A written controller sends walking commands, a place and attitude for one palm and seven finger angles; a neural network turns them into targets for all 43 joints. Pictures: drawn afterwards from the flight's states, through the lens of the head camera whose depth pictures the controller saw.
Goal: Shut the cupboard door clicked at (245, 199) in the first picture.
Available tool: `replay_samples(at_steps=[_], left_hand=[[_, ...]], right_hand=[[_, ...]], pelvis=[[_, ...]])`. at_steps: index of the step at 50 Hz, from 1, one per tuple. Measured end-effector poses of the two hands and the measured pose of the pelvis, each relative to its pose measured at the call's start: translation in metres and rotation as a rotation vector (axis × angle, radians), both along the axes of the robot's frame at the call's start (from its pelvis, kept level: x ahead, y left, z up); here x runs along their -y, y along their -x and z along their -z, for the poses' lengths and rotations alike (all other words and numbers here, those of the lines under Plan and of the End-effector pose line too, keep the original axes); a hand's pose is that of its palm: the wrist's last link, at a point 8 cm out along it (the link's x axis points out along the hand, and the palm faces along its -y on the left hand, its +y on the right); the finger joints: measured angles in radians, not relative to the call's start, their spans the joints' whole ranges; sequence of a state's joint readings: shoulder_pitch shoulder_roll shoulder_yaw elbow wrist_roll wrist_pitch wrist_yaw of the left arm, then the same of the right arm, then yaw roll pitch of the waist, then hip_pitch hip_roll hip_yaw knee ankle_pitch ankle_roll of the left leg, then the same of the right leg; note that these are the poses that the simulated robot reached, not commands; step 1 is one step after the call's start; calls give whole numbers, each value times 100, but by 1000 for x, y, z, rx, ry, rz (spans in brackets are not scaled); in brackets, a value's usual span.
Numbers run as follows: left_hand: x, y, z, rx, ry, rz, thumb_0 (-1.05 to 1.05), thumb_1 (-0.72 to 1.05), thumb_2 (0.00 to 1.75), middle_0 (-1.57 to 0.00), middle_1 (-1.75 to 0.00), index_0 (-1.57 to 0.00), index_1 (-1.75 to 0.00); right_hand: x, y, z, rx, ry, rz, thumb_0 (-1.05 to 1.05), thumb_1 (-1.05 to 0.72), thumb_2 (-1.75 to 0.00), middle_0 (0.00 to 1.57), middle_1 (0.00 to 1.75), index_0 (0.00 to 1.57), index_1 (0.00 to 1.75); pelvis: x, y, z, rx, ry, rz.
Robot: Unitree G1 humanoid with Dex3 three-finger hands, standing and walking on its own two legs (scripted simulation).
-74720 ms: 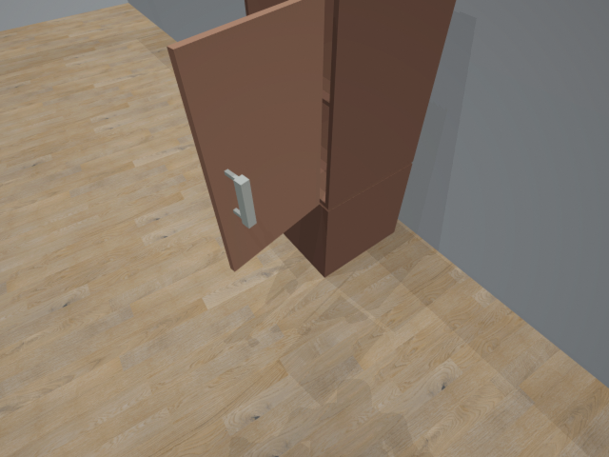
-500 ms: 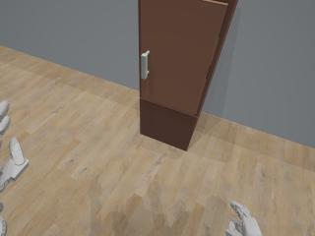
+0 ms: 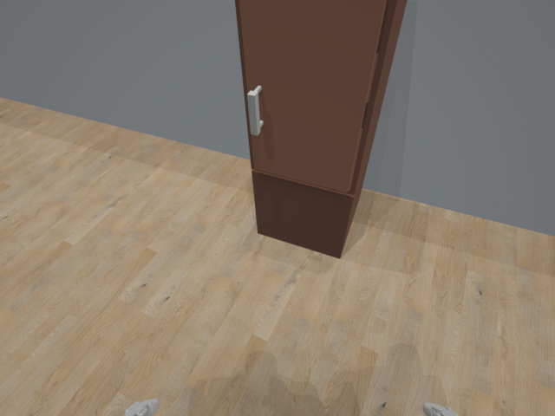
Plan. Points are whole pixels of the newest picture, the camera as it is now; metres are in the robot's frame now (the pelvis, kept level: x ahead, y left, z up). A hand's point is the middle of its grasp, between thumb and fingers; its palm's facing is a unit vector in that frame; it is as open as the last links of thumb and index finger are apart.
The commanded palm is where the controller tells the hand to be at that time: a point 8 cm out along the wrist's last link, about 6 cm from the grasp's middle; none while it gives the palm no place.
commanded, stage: let the arm hang, fingers relaxed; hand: left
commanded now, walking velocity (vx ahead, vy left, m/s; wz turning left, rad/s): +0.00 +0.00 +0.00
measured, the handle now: (257, 110) +0.94 +0.09 -0.07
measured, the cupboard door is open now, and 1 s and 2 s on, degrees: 0 0 0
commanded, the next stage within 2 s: look to check the result in 0.86 s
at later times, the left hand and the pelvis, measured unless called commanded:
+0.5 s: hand out of the picture -0.04 +0.20 -0.15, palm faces +0.01 -0.96 -0.27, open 7.4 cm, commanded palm none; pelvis -0.01 +0.00 +0.01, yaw +0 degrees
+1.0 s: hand out of the picture +0.03 +0.17 -0.16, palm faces -0.01 -0.98 -0.21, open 7.4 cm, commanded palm none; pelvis +0.01 -0.01 +0.02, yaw +0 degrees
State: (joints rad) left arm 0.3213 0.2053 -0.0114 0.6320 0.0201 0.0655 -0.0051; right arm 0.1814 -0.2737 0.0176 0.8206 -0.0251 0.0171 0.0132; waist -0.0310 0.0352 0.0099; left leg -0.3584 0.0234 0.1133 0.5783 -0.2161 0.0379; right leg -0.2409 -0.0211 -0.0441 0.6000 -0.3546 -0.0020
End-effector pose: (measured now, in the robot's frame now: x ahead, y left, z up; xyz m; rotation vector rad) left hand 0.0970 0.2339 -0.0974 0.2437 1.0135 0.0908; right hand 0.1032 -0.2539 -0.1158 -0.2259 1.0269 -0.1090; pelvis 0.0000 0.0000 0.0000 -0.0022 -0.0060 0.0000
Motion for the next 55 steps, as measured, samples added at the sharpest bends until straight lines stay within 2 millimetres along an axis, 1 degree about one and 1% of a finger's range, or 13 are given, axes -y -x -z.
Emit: replay_samples(at_steps=[1,2,4,6,9,13,18,22,26,34,39,45,55], left_hand=[[12,17,15,-69,43,-7,1,90,90,-20,-30,-20,-30],[17,31,25,-109,66,-49,1,93,90,-20,-30,-20,-30],[14,52,37,-167,69,-100,-1,99,90,-21,-30,-21,-30],[11,73,43,-233,74,-111,-2,100,90,-21,-30,-21,-30],[6,103,44,-325,68,-129,-1,98,90,-21,-30,-21,-30],[-2,135,35,-414,37,-152,0,95,90,-20,-30,-20,-30],[-12,153,24,-462,-11,-171,0,92,90,-20,-30,-20,-30],[-16,149,21,-449,-33,-170,1,91,90,-20,-30,-20,-30],[-14,134,23,-410,-32,-158,1,91,90,-20,-30,-20,-30],[1,96,29,-332,11,-121,1,90,90,-20,-30,-20,-30],[10,81,31,-315,35,-106,1,90,90,-20,-30,-20,-30],[13,74,32,-325,41,-103,0,90,90,-20,-30,-20,-30],[7,78,27,-368,12,-123,1,90,90,-20,-30,-20,-30]], right_hand=[[0,13,0,-44,7,7,1,-90,-90,20,30,20,30],[0,27,0,-91,15,14,1,-90,-90,20,30,20,30],[-2,54,0,-186,27,22,1,-90,-90,20,30,20,30],[-2,78,0,-267,34,38,1,-90,-90,20,30,20,30],[-5,106,2,-352,30,69,1,-90,-90,20,30,20,30],[-9,126,9,-400,6,101,1,-90,-90,20,30,20,30],[-14,128,17,-388,-29,121,1,-90,-90,20,30,20,30],[-16,121,21,-358,-47,126,1,-90,-90,20,30,20,30],[-16,112,21,-330,-52,127,1,-90,-90,20,30,20,30],[-9,101,15,-309,-31,131,1,-90,-90,20,30,20,30],[-6,99,11,-318,-18,134,1,-91,-90,20,30,20,30],[-5,96,10,-334,-15,135,1,-91,-90,20,30,20,30],[-9,85,13,-348,-33,124,1,-90,-90,20,30,20,30]], pelvis=[[1,1,0,4,0,-2],[3,2,-1,6,2,-6],[7,4,-2,8,6,-13],[8,5,-4,7,12,-17],[7,7,-7,5,18,-19],[4,8,-10,8,17,-14],[2,8,-12,19,13,-3],[3,8,-12,28,10,4],[4,8,-13,32,8,8],[7,4,-14,29,5,8],[8,0,-15,26,3,8],[9,-6,-16,24,3,8],[11,-16,-17,19,0,7]])
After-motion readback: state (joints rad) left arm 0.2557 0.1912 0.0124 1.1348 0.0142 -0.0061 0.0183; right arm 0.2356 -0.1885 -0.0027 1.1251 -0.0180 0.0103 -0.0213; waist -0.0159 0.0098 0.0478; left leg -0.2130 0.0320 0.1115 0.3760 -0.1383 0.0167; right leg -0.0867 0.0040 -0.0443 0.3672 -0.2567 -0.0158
